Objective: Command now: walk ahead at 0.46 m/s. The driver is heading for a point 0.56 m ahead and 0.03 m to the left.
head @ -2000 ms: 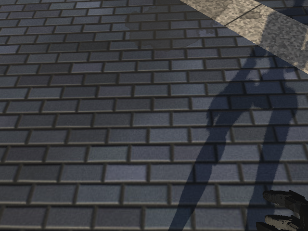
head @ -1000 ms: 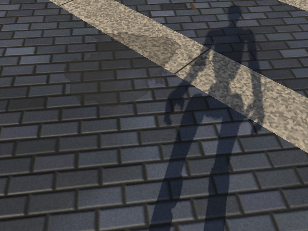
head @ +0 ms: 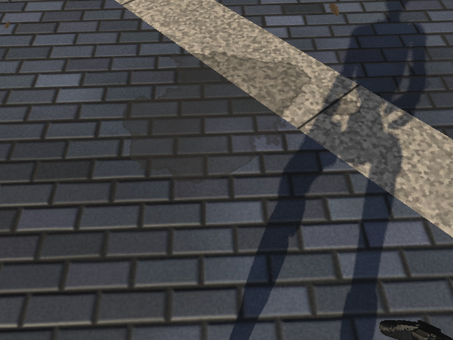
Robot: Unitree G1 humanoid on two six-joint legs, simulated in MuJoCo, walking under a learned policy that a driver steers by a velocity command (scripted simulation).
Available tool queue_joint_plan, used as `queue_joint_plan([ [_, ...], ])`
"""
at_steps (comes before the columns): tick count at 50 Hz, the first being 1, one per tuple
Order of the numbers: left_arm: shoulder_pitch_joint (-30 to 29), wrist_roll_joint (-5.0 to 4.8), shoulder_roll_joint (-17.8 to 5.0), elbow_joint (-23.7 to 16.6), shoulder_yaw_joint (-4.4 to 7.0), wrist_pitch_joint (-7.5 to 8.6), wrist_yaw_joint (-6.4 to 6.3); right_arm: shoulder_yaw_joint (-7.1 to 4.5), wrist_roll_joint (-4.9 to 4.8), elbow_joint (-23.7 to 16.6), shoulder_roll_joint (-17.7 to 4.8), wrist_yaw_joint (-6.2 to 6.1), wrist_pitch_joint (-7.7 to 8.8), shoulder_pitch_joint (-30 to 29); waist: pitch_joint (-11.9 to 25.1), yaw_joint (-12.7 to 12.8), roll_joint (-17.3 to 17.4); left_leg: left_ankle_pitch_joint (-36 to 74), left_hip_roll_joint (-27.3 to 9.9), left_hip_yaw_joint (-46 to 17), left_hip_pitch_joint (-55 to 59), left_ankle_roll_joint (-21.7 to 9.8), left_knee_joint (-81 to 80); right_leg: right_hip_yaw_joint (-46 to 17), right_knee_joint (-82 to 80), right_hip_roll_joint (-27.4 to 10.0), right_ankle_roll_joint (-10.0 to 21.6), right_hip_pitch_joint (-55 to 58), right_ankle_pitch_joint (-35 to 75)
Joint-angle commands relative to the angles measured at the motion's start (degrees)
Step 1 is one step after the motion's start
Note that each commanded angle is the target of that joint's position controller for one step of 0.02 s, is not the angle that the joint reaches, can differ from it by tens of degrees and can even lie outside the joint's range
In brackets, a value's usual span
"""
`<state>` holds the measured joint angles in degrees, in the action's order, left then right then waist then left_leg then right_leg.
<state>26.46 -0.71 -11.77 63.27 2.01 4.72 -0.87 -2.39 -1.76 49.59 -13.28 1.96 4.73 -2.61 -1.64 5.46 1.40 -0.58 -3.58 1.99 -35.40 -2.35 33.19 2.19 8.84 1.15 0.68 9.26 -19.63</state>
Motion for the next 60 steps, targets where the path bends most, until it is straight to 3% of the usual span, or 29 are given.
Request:
queue_joint_plan([
  [1, -0.22, -0.16, -10.61, -1.83, 2.32, -0.12, -0.33, -1.55, -0.04, -4.21, -6.05, 0.61, 1.04, -2.42, -3.82, -5.13, -7.13, -1.53, 2.04, 0.78, 5.65, -2.60, -2.22, -4.53, 3.15, -16.26, 7.75, -4.09, 38.96],
  [3, -1.87, 0.42, -10.64, -2.59, 2.38, -1.06, -0.31, -3.87, -0.11, -0.14, -9.84, 0.10, 0.75, 12.01, 5.64, -12.71, -7.99, -3.64, 5.71, 3.19, 24.70, -5.21, -1.62, -1.61, 20.62, -13.35, 5.50, -6.50, 54.75],
  [4, -2.11, 1.08, -9.21, -3.86, 1.66, -1.24, -0.21, -4.96, 0.31, 2.34, -12.89, -0.44, 0.45, 22.54, 12.55, -16.52, -4.53, -6.61, -2.05, -5.95, 42.27, -8.13, -0.23, -0.47, 37.42, -10.75, 3.78, -19.16, 41.89],
  [5, 5.35, 0.63, -0.31, -4.57, -0.63, -0.11, 0.45, -5.64, 1.51, 3.96, -17.31, -0.32, 0.35, 27.88, 22.27, -11.90, 11.73, -23.78, -17.20, -36.41, 59.87, -17.66, -8.94, -1.33, 60.68, 0.97, 0.11, -40.06, 2.58],
  [6, 2.41, -0.65, -3.75, -4.04, 0.06, 1.73, 0.96, -4.12, 1.24, 3.86, -12.67, -0.05, 0.51, 26.47, 22.18, -13.12, 10.41, -30.13, -18.03, -48.02, 58.16, -17.02, -18.33, -10.38, 69.19, 1.28, 1.51, -46.40, -11.79],
  [7, -3.69, -2.27, -7.89, -6.47, 1.29, 2.68, 1.12, -3.24, 0.90, 3.23, -10.15, -0.01, 1.00, 20.39, 11.91, -11.40, 8.26, -28.19, -16.54, -39.10, 49.83, -13.73, -19.11, -9.13, 71.76, -2.00, 2.61, -51.80, -8.29],
  [9, -8.43, -1.35, -8.59, -7.50, 1.96, 2.84, 0.06, -2.12, 1.72, 1.57, -6.69, 0.43, 1.84, 11.48, 4.29, -7.35, 0.45, -14.25, -12.41, -23.89, 31.72, -10.82, -21.36, -6.92, 65.59, -7.69, 3.26, -46.53, 1.76],
  [12, -5.32, -0.66, -5.28, -7.08, 2.17, 0.47, -0.44, -1.48, 2.24, 2.84, -4.79, 0.70, 2.29, 11.12, 2.70, -3.62, 2.91, -8.82, -8.71, -14.91, 21.83, -10.69, -25.19, -6.87, 59.08, -10.55, 3.02, -39.45, 4.55],
  [15, -11.67, -0.01, -6.37, -9.71, 2.68, -0.33, -0.69, -1.85, 2.14, 4.24, -7.42, -0.67, 2.31, 14.89, -0.44, -4.20, 1.80, -7.00, -8.48, -12.13, 21.44, -11.45, -27.94, -6.05, 51.04, -11.31, 1.23, -45.63, 10.78],
  [21, -24.10, 0.21, -5.23, -13.66, 2.25, 0.54, 0.47, -1.85, 1.44, 5.77, -8.68, -2.36, 1.53, 21.95, -1.98, -7.82, 1.28, -2.37, -6.81, -6.83, 26.93, -9.07, -28.32, -3.45, 30.65, -8.62, -0.18, -48.28, 26.96],
  [28, -33.08, -0.35, -5.63, -17.88, 1.32, 1.55, 2.90, -2.39, 1.05, 8.39, -9.47, -2.83, -0.47, 27.52, -4.31, -9.47, 1.52, 7.10, -10.70, -5.97, 39.47, -8.05, -21.42, -2.27, 19.93, -5.76, 1.75, -48.88, 20.46],
  [30, -27.34, 0.19, -8.08, -16.73, 2.31, 1.98, 3.12, -2.71, 1.34, 7.96, -10.53, -3.07, -1.25, 25.80, 0.17, -5.98, 4.00, 26.03, -9.84, -5.13, 40.80, -5.98, -13.45, -0.25, 18.47, -2.42, 3.43, -38.85, 18.13],
  [31, -19.16, 0.63, -10.28, -14.14, 3.46, 2.26, 3.02, -2.46, 1.28, 7.48, -10.06, -3.11, -1.60, 24.52, 5.19, -1.83, 3.91, 33.70, -7.00, -3.39, 39.79, -4.18, -4.41, 1.21, 16.42, -0.44, 5.01, -28.13, 22.64],
  [32, -10.91, 1.58, -13.90, -11.93, 4.46, 2.41, 2.65, -1.76, 1.83, 6.38, -8.68, -3.10, -1.44, 24.97, 12.60, 0.69, 1.71, 25.18, -3.68, -1.50, 31.38, -1.62, 7.82, -3.23, 19.73, -6.01, 7.75, -11.97, 39.37],
  [33, -4.77, 2.68, -18.26, -10.75, 5.08, 1.78, 2.14, -0.10, 3.14, 5.96, -3.57, -2.65, -0.46, 30.62, 21.95, -0.93, -11.60, -10.30, 4.85, 0.65, 10.42, 2.54, 30.42, -22.20, 24.09, -21.87, 16.55, 11.25, 60.24],
  [34, -2.65, 1.54, -15.48, -9.96, 4.16, 1.08, 2.39, 0.31, 1.52, 8.16, -2.73, -2.22, 0.60, 35.14, 31.23, -0.73, -15.60, -39.32, 9.43, -8.61, 3.27, 3.71, 42.81, -35.91, 19.22, -27.68, 22.68, 17.29, 60.66],
  [35, -6.45, 0.65, -12.90, -10.66, 3.42, 0.62, 2.46, -1.26, -0.14, 7.61, -8.08, -2.14, 0.91, 30.38, 25.05, -0.57, -9.82, -37.06, 5.60, -11.23, 0.54, 3.10, 45.63, -28.16, 17.26, -24.22, 19.41, 9.15, 54.14],
  [36, -13.01, 0.42, -10.61, -12.00, 2.63, 0.45, 2.14, -1.37, -0.61, 5.82, -8.38, -2.49, 0.66, 24.46, 16.08, -1.97, -7.18, -33.14, 2.45, -7.83, -1.82, 2.97, 43.00, -20.29, 15.36, -21.22, 16.49, -0.22, 50.80],
  [37, -17.60, 0.62, -8.63, -12.53, 1.81, 0.49, 2.09, -1.52, 0.04, 5.53, -7.62, -3.13, -0.13, 21.75, 10.70, -3.97, -3.11, -29.45, 0.03, -5.90, -0.52, 3.38, 38.90, -15.88, 12.15, -18.53, 14.87, -9.52, 46.64],
  [38, -19.59, 1.20, -6.85, -12.49, 1.27, 0.74, 2.08, -1.94, 0.97, 5.42, -7.31, -3.74, -1.16, 21.48, 8.16, -5.77, -3.26, -26.62, -1.79, -5.99, 4.61, 3.37, 34.56, -12.78, 10.21, -16.60, 13.23, -17.25, 46.55],
  [40, -21.39, 2.61, -6.29, -11.47, 0.96, 0.83, 2.33, -1.40, 1.47, 6.21, -3.49, -4.07, -2.85, 25.00, 7.79, -8.71, -5.77, -23.06, -2.11, -5.17, 13.61, 3.89, 28.00, -8.26, 7.74, -14.40, 13.40, -25.89, 47.44],
  [42, -22.40, 2.94, -7.58, -10.82, 1.16, 0.91, 1.91, -1.17, 1.57, 5.65, -2.71, -4.60, -3.40, 24.12, 7.87, -9.60, -7.26, -20.31, -1.70, -4.26, 16.26, 4.25, 19.08, -5.30, 7.05, -13.17, 13.63, -28.00, 49.27],
  [46, -21.18, 1.92, -9.40, -9.51, 1.41, -0.45, 0.88, -1.47, 1.77, 4.81, -4.79, -4.74, -4.73, 19.22, 9.05, -7.83, -7.20, -11.79, -1.10, -3.59, 20.45, 4.33, 7.80, -5.79, 5.26, -13.11, 12.50, -27.20, 31.13],
  [50, -19.70, 0.85, -6.83, -7.97, 0.39, -1.71, 0.54, -1.80, 2.85, 4.83, -5.25, -4.60, -5.05, 16.25, 3.48, -8.02, -5.12, -5.46, -0.48, -2.90, 26.25, 2.14, -6.53, -7.04, 6.03, -9.57, 7.39, -30.58, 2.81],
  [51, -17.62, 1.23, -5.74, -7.28, 0.01, -1.78, 0.55, -1.98, 3.20, 4.52, -6.79, -4.70, -4.87, 16.03, 2.55, -7.20, -2.88, -0.85, -3.25, -5.76, 27.89, 1.20, -9.09, -6.66, 7.86, -7.71, 4.92, -31.19, -0.99],
  [52, -14.61, 1.84, -5.87, -6.99, 0.25, -1.67, 0.61, -2.46, 2.77, 4.13, -10.11, -4.92, -4.73, 15.35, 1.86, -4.05, 2.54, 4.29, -5.87, -7.70, 28.19, -0.51, -8.30, -4.24, 11.04, -3.99, 2.93, -32.18, -2.27],
  [53, -12.56, 1.67, -4.58, -6.72, 0.08, -2.17, 0.21, -2.55, 2.06, 5.34, -9.55, -4.59, -4.59, 13.92, 2.07, -2.25, 8.60, -7.33, -4.96, -7.91, 22.05, -1.84, -9.96, -0.91, 11.04, -1.58, 1.75, -27.14, 0.66],
  [55, -15.66, 1.38, -6.74, -6.75, 0.51, -3.07, -0.50, -1.79, 2.22, 5.53, -5.50, -3.99, -3.92, 12.57, 0.63, -4.13, 5.03, -11.71, -2.44, -6.34, 18.24, 0.54, -11.52, -0.67, 13.10, -2.03, 1.26, -23.04, 5.39],
  [60, -15.79, 1.09, -6.58, -5.85, 0.66, -3.53, -0.68, -1.80, 1.83, 7.37, -5.76, -3.99, -2.94, 13.75, 3.79, -5.07, 1.83, 1.54, -1.13, -4.67, 23.98, 0.88, -7.81, -1.29, 14.60, -3.18, 1.62, -21.41, 13.82],
])
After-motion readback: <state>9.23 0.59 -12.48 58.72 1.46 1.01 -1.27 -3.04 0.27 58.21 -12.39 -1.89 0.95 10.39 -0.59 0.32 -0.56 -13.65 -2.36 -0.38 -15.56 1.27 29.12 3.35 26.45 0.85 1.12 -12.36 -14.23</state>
